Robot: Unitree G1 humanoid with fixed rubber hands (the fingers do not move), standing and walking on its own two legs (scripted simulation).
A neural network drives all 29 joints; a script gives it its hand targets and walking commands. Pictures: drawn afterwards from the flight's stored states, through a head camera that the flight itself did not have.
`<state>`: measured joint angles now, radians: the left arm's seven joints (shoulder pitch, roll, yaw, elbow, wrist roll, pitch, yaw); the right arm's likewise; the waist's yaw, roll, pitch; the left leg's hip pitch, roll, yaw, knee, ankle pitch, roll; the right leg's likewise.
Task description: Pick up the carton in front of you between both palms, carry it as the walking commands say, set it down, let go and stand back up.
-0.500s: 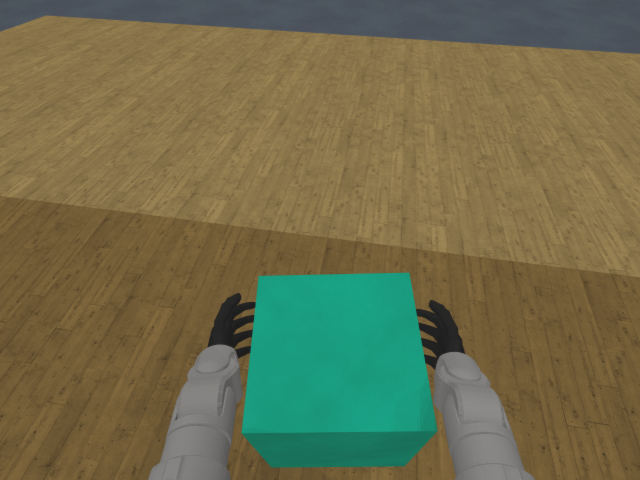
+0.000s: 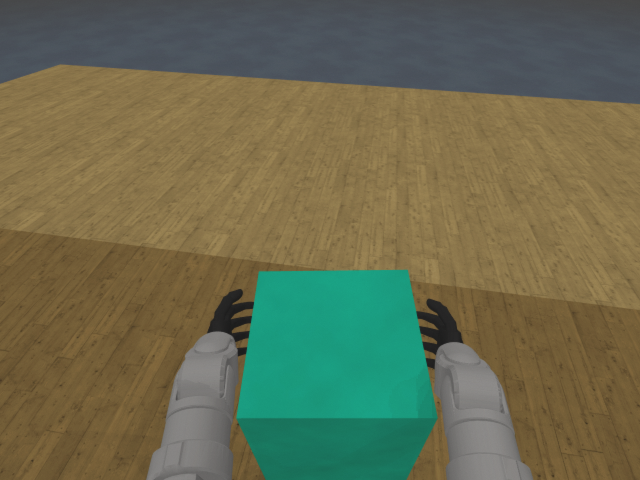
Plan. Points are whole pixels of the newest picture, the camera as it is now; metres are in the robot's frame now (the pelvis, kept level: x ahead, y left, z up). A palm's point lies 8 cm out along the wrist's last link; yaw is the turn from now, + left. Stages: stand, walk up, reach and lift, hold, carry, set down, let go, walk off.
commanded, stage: reach and lift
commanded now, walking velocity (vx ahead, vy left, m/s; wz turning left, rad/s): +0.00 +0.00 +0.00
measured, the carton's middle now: (334, 378) +0.30 +0.00 -0.05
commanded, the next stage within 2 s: hold in 0.70 s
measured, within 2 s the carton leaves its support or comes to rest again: neither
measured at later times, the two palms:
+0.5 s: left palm (221, 332) +0.31 +0.15 +0.04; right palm (448, 343) +0.30 -0.15 +0.04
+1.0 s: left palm (215, 331) +0.30 +0.15 +0.06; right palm (452, 342) +0.29 -0.15 +0.05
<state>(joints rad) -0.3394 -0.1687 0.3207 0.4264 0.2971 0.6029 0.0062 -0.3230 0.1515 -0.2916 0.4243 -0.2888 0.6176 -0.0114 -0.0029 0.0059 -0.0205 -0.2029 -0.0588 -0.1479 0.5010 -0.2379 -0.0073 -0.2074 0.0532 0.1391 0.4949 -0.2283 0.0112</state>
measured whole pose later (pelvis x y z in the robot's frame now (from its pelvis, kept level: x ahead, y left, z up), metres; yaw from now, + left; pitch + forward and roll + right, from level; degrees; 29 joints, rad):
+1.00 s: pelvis +0.01 +0.00 +0.01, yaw +0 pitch -7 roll +0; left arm -0.28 -0.16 0.24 0.27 0.28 0.75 0.00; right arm -0.26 0.15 -0.22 0.26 -0.28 0.77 -0.01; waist 0.00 0.00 -0.01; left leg -0.06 -0.05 -0.14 0.38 -0.20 0.00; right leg -0.06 0.04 0.13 0.38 -0.19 0.01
